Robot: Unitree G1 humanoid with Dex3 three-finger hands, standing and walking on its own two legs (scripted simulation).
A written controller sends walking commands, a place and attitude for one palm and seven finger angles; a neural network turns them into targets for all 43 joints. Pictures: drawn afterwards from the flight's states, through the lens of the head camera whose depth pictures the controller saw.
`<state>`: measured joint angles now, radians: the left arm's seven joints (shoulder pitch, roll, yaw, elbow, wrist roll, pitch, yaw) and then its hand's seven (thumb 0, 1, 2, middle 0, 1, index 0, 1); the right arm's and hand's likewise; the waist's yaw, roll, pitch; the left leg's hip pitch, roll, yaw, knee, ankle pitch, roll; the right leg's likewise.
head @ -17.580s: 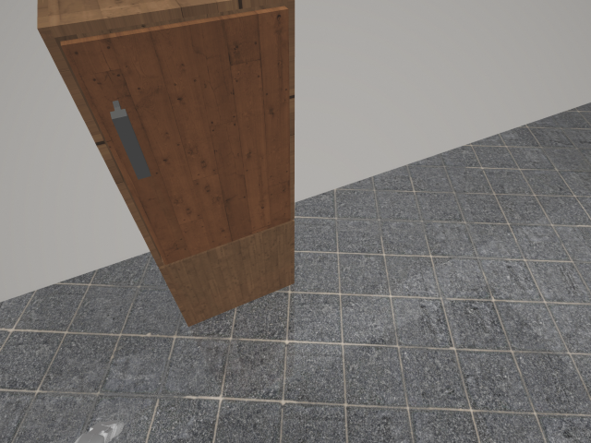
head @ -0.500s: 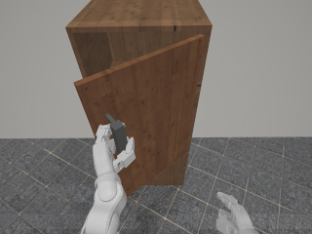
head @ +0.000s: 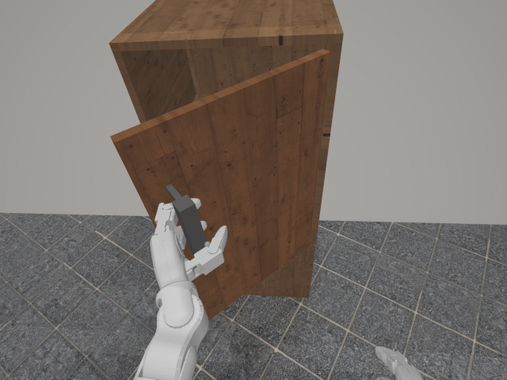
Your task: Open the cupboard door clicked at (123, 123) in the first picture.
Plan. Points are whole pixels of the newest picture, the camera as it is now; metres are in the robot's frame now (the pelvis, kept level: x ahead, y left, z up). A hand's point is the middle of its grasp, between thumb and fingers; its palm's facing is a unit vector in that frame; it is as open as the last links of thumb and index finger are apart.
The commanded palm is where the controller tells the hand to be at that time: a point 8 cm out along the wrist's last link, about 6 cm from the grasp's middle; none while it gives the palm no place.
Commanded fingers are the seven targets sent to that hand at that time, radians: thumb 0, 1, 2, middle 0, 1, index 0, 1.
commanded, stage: open thumb and fingers to let go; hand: left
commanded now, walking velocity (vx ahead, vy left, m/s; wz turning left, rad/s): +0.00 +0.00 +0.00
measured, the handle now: (186, 222) +0.34 +0.13 +0.09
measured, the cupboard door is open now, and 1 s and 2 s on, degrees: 42 41 41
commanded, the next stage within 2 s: slide the hand sideways off the handle in 0.52 s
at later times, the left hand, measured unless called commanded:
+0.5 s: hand (200, 250) +0.29 +0.09 +0.09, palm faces +0.32 -0.95 +0.01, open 15.2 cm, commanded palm +0.26 +0.13 +0.09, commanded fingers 0.00 -0.50 0.30 -0.15 -0.30 -0.15 -0.30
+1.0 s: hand (190, 268) +0.26 +0.10 +0.09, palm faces -0.13 -0.99 +0.06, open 16.4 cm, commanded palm +0.24 +0.16 +0.09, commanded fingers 0.00 -0.50 0.30 -0.15 -0.30 -0.15 -0.30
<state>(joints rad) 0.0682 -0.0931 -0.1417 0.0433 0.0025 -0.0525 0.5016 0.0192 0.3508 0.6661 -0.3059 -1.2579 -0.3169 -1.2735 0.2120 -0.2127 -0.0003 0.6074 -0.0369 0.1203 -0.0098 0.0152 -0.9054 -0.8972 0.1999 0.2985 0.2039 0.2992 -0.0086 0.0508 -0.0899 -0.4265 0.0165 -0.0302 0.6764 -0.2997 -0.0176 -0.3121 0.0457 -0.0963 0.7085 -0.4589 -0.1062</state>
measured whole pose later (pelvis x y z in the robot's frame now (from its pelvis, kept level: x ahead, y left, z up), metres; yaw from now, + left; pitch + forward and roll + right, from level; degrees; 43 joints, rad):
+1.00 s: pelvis -0.04 +0.07 -0.01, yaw -2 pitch +2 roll -1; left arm -0.04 0.01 -0.21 0.17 -0.10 -0.15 0.13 -0.01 -0.50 0.30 -0.12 -0.30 -0.12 -0.31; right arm 0.23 -0.20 0.04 0.57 0.02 0.02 -0.01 0.02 -0.90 -0.90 0.20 0.30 0.21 0.30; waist -0.01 0.04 -0.06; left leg -0.49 -0.01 0.02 0.75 -0.29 0.03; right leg -0.37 0.01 -0.04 0.76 -0.41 -0.02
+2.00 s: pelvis -0.01 +0.04 -0.01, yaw -1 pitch +5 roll +0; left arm 0.51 0.17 -0.01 -0.28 -0.21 -0.22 -0.15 -0.01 -0.50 0.30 -0.15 -0.30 -0.15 -0.30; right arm 0.26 -0.24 0.02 0.48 0.03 -0.09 -0.03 0.02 -0.90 -0.90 0.20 0.30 0.21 0.30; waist 0.01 0.06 -0.10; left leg -0.54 0.01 -0.02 0.83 -0.37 -0.01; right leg -0.41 0.03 -0.07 0.81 -0.49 -0.05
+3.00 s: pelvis +0.00 +0.09 +0.03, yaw -4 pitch -3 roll -1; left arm 0.49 0.33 0.25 -0.43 -0.06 -0.07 0.12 0.01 0.39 0.69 -0.19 -0.30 -0.19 -0.30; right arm 0.20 -0.21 0.05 0.61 0.00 -0.08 -0.07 0.02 -0.90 -0.90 0.20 0.30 0.21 0.30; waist 0.06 0.03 0.00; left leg -0.18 -0.03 0.05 0.45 -0.22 0.06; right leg -0.05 -0.01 0.00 0.39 -0.29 0.01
